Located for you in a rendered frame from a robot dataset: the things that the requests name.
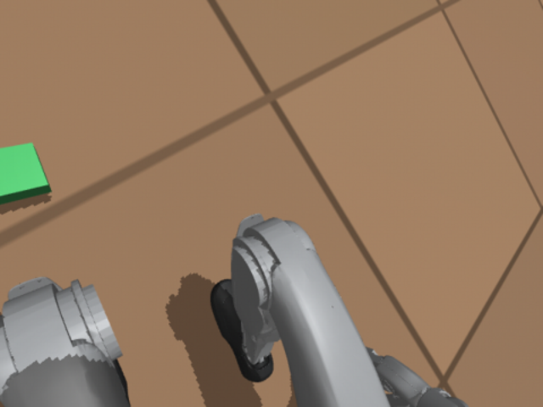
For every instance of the right robot arm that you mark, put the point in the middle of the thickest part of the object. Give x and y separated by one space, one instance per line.
437 397

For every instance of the carton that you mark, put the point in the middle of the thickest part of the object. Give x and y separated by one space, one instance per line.
21 173

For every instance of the right robot foot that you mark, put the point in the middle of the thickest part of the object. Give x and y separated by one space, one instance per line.
230 327

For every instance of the right robot hand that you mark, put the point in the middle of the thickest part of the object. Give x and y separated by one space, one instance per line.
407 387

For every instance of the left robot foot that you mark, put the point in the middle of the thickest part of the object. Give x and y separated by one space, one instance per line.
122 377

